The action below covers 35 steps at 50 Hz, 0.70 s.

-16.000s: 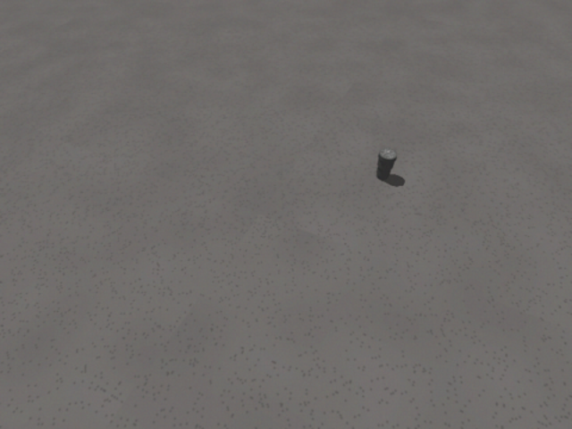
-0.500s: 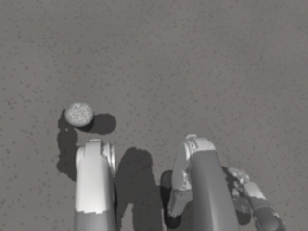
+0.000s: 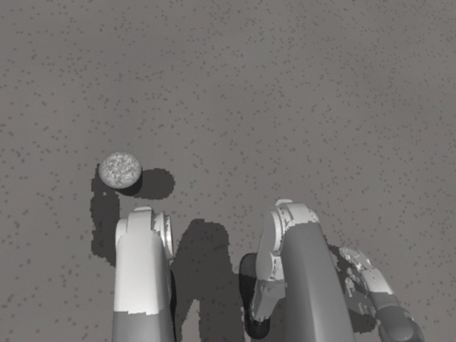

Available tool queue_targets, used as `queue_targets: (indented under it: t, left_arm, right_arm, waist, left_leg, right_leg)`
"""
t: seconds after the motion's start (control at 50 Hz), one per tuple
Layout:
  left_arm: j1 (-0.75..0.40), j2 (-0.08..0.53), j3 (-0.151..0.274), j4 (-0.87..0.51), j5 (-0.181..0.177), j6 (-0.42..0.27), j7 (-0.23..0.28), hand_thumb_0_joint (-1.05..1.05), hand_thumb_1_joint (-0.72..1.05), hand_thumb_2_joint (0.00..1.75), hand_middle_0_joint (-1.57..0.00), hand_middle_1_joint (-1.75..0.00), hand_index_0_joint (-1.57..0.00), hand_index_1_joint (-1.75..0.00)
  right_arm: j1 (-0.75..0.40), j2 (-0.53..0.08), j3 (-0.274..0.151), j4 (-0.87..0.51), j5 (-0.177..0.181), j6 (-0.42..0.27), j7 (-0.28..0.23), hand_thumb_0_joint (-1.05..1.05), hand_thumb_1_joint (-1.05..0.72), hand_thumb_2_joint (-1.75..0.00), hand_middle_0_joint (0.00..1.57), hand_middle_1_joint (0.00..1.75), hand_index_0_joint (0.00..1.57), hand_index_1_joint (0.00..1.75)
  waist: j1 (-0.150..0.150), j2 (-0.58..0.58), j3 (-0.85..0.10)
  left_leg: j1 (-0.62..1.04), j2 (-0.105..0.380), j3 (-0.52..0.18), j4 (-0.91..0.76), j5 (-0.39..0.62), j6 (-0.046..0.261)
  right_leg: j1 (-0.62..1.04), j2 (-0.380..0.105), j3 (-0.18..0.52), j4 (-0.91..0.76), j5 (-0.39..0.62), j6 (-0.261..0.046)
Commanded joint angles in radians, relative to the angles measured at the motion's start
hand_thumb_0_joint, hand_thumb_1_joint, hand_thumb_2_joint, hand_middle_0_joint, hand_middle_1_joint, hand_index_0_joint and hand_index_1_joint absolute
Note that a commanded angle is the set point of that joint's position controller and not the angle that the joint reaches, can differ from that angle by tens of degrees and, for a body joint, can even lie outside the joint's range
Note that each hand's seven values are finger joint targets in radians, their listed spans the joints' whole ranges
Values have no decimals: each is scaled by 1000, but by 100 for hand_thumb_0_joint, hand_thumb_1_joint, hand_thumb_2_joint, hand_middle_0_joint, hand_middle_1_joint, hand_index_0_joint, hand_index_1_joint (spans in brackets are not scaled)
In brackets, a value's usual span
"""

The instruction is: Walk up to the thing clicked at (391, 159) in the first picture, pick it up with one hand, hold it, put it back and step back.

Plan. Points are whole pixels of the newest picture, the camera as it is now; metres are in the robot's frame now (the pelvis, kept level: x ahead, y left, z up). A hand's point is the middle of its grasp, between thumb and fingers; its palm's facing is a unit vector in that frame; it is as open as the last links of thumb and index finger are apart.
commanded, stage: go down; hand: left
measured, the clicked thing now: (125, 177) +0.43 +0.22 -0.30
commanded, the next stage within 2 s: none
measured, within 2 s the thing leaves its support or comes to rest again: neither
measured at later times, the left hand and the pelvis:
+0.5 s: hand out of the picture +0.36 +0.41 +0.02, palm faces +0.10 -0.99 -0.05, open 17.7 cm; pelvis +0.00 +0.00 +0.00, yaw +0 degrees
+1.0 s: hand out of the picture +0.36 +0.41 +0.02, palm faces +0.10 -0.99 -0.05, open 17.7 cm; pelvis +0.00 +0.00 +0.00, yaw +0 degrees
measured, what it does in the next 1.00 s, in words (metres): stands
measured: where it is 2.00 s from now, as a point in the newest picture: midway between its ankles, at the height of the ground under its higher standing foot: (210, 317)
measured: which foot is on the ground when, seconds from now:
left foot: down 0.00-1.00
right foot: down 0.00-1.00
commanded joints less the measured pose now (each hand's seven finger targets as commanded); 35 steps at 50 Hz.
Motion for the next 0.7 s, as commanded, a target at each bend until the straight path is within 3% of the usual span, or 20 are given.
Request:
queue_targets:
  t: [0.0,0.06,0.12,0.2,0.32,0.4,0.44,0.46,0.48,0.6,0.68]
  left_arm:
    - [-132,406,85,-94,-48,-47,2,0,-57,14,-2,-7,0,-9]
    - [-137,409,77,-93,-46,-50,-9,0,-59,12,-2,-7,-1,-8]
    - [-150,372,55,-118,-54,-53,-23,0,-59,11,-2,-7,-1,-8]
    - [-188,428,77,-204,-50,-65,-21,0,-61,10,-3,-7,-2,-9]
    - [-177,448,94,-205,-38,-56,-4,0,-59,12,-3,-7,-1,-8]
    - [-123,420,83,-156,-30,-41,-6,0,-61,12,-3,-8,-1,-10]
    - [-134,435,95,-140,-35,-40,-7,0,-61,12,-3,-7,-1,-9]
    - [-136,422,92,-115,-38,-41,-8,0,-61,11,-3,-7,-2,-8]
    - [-139,427,93,-118,-43,-42,-9,0,-61,11,-3,-7,-2,-9]
    - [-167,390,56,-104,-47,-52,-20,0,-61,10,-3,-7,-2,-8]
    - [-230,428,54,-180,-36,-64,-22,0,-61,10,-3,-7,-2,-8]
  right_arm:
    - [90,-250,-83,-60,12,-32,-20,0,-89,-90,20,30,20,30]
    - [89,-254,-83,-64,11,-34,-17,0,-90,-90,20,30,20,30]
    - [94,-256,-87,-68,11,-37,-15,0,-90,-90,20,30,20,30]
    - [121,-258,-93,-59,8,-41,-18,0,-90,-91,20,30,20,30]
    - [127,-258,-92,-40,6,-35,-24,0,-89,-90,20,30,20,30]
    - [111,-259,-88,-44,5,-25,-23,0,-89,-90,20,30,20,30]
    - [107,-256,-86,-53,10,-27,-20,0,-89,-90,20,30,20,30]
    - [107,-251,-83,-55,10,-25,-19,0,-90,-91,20,30,20,30]
    - [96,-250,-82,-63,10,-28,-18,0,-90,-90,20,30,20,30]
    - [92,-252,-87,-66,9,-36,-14,0,-89,-90,20,30,20,30]
    - [109,-260,-92,-56,5,-38,-20,0,-90,-90,20,30,20,30]
  waist:
    - [35,217,-510]
    - [38,240,-520]
    - [32,261,-561]
    - [38,282,-661]
    - [48,305,-644]
    - [54,328,-597]
    - [50,284,-567]
    - [33,254,-553]
    - [44,244,-539]
    - [22,226,-543]
    - [30,304,-611]
  left_leg:
    - [408,-19,-13,-337,61,-9]
    - [427,-15,-20,-343,65,-12]
    - [478,-13,-24,-338,107,-20]
    - [525,-15,-13,-326,167,-22]
    - [544,-17,-15,-330,213,-24]
    - [556,-15,-32,-349,212,-31]
    - [488,-17,-26,-345,155,-22]
    - [465,-17,-26,-342,128,-18]
    - [434,-17,-21,-342,98,-13]
    - [423,-15,-11,-328,72,-10]
    - [501,-12,-15,-336,101,-20]
  right_leg:
    - [228,58,11,-206,39,-35]
    - [214,58,7,-195,43,-38]
    - [214,56,6,-189,72,-40]
    - [277,55,12,-193,113,-39]
    - [250,53,15,-181,136,-43]
    - [209,50,6,-172,130,-46]
    - [218,53,6,-178,99,-44]
    - [222,55,4,-189,80,-40]
    - [237,56,8,-193,62,-39]
    - [250,61,8,-205,47,-34]
    - [240,57,11,-192,72,-39]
